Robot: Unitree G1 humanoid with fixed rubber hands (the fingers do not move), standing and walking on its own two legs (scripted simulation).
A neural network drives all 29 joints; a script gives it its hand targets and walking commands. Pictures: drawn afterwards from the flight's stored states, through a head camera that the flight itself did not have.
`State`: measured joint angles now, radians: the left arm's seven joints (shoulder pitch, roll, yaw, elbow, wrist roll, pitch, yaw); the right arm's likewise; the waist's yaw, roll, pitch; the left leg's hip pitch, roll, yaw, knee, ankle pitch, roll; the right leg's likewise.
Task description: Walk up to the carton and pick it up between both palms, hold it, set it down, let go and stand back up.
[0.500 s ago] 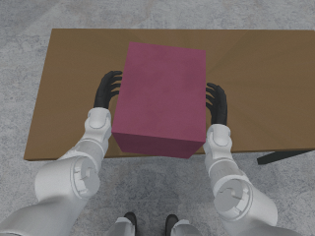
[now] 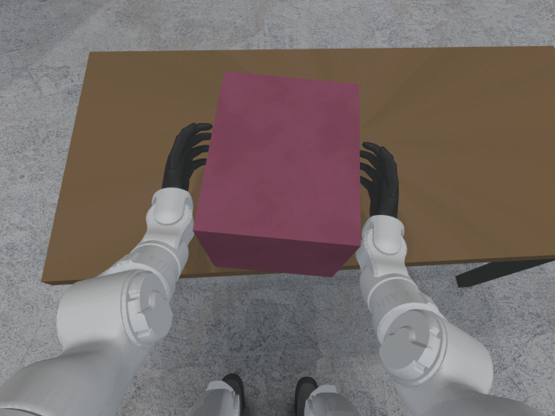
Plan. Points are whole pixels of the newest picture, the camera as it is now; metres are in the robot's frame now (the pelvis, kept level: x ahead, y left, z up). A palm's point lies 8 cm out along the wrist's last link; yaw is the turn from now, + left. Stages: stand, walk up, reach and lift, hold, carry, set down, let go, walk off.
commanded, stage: reach and lift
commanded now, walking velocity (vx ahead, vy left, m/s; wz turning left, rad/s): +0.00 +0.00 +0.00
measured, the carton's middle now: (281, 181) +0.47 -0.01 -0.07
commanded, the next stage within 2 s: none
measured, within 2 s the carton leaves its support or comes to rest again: leaves its support in 0.94 s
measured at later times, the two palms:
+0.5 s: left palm (177, 184) +0.44 +0.15 -0.01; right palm (381, 205) +0.41 -0.15 -0.02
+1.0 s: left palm (174, 205) +0.40 +0.15 +0.00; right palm (389, 224) +0.38 -0.15 -0.01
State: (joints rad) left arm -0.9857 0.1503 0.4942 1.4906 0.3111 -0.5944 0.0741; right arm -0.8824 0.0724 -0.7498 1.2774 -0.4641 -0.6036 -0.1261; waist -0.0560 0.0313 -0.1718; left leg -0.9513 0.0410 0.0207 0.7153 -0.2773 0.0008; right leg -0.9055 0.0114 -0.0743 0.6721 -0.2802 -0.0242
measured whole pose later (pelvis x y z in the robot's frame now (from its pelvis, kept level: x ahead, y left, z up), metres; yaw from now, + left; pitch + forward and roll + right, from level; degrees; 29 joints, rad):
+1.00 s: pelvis -0.01 +0.00 +0.00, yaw +0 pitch +26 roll -3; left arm -0.87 0.13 0.11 1.58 -0.08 -0.61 0.12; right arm -0.79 0.01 -0.29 1.38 -0.14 -0.55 -0.19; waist -0.06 0.07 -0.27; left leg -0.93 0.05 -0.01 0.76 -0.29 -0.01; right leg -0.87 0.03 -0.08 0.69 -0.28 -0.03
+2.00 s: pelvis +0.01 +0.00 +0.05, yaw +1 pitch +5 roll -1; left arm -0.61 0.05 0.18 0.79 0.12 0.03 0.12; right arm -0.58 0.00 -0.12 0.76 0.06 0.00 -0.18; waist -0.06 0.00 -0.11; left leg -0.27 0.01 -0.01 0.35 -0.17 0.00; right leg -0.21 0.02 -0.04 0.27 -0.15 -0.01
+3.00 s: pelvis +0.00 +0.00 +0.05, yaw +2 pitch -5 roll -1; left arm -0.53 -0.01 0.23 0.18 0.27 0.52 0.02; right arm -0.56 0.00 -0.05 0.49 0.13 0.21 -0.18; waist -0.08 -0.04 0.03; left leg -0.07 0.00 -0.02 0.32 -0.17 0.00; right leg -0.01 0.02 -0.05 0.25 -0.15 -0.01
